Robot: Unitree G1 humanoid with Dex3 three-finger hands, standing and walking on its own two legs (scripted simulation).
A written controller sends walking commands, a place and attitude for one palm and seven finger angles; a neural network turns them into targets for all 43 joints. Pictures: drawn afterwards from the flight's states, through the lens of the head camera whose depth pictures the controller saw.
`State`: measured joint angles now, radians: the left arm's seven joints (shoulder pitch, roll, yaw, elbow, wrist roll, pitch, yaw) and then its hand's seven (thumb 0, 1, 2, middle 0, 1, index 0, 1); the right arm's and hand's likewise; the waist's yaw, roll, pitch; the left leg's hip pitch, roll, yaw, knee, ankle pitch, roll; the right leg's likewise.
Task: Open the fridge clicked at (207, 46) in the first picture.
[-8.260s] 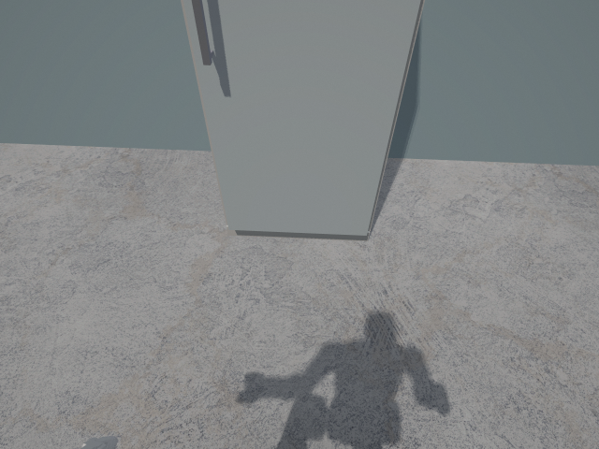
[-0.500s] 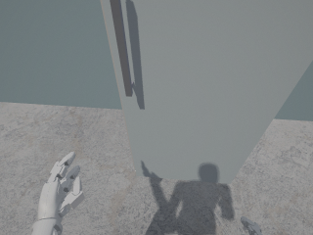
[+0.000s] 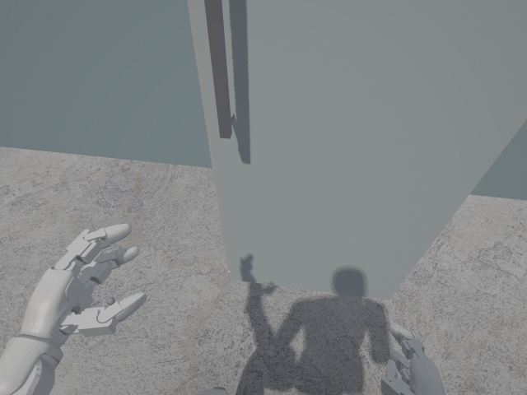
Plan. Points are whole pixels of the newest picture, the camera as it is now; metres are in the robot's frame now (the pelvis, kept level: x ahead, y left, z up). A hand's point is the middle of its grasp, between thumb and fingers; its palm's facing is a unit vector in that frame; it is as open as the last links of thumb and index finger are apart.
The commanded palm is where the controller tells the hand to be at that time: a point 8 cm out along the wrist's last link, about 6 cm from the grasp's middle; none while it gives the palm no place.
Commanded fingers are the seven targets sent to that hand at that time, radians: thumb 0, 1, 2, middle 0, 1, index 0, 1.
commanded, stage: raise the hand to about handle height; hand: left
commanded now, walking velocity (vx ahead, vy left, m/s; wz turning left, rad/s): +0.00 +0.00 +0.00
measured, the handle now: (220, 36) +0.57 +0.11 +0.27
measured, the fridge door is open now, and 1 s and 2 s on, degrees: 0 0 0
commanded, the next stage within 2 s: move the hooked fingers beside the handle in 1.40 s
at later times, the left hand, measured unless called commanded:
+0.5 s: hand (44, 242) +0.25 +0.27 +0.16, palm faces +0.00 -1.00 -0.08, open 13.2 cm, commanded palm +0.22 +0.32 +0.17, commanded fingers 0.00 -0.50 0.30 -0.30 -1.20 -0.30 -1.20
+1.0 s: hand (3, 174) +0.28 +0.30 +0.24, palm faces +0.02 -0.99 -0.11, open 14.0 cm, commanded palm +0.25 +0.33 +0.23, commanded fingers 0.00 -0.50 0.30 -0.30 -1.20 -0.30 -1.20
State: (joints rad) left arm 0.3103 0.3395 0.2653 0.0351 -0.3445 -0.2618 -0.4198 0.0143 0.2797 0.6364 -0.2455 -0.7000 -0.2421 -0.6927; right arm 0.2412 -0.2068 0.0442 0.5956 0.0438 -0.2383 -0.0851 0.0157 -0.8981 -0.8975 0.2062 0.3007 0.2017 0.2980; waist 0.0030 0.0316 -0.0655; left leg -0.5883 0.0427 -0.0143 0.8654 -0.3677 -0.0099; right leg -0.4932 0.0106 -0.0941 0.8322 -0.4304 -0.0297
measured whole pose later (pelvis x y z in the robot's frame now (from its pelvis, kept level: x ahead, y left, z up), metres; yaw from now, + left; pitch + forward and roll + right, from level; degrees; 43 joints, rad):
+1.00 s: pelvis +0.01 +0.01 +0.04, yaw +1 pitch -3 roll -1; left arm -0.15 0.54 0.48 0.17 -0.36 0.15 -0.53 -0.01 -0.50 0.30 -0.30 -1.20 -0.30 -1.20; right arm 0.24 -0.27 0.09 0.62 0.09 -0.23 -0.11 0.02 -0.90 -0.90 0.21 0.30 0.20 0.30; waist 0.04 0.06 -0.02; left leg -0.23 0.01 0.00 0.50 -0.22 0.01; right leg -0.14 -0.01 -0.08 0.47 -0.28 -0.01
